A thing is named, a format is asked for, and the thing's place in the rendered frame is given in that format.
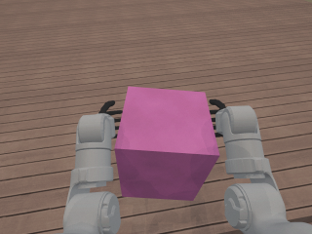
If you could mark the carton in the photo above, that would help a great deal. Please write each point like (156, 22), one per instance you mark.
(166, 145)

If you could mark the robot right forearm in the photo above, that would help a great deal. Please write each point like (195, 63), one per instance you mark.
(243, 146)

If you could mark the robot left hand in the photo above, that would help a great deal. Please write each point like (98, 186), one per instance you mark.
(113, 112)

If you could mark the robot left forearm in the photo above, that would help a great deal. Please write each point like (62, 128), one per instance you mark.
(94, 134)

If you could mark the right robot upper arm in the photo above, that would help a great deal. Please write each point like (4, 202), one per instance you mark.
(257, 208)

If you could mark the left robot upper arm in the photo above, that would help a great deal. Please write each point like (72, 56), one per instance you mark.
(92, 213)

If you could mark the robot right hand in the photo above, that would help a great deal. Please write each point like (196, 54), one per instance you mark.
(220, 105)

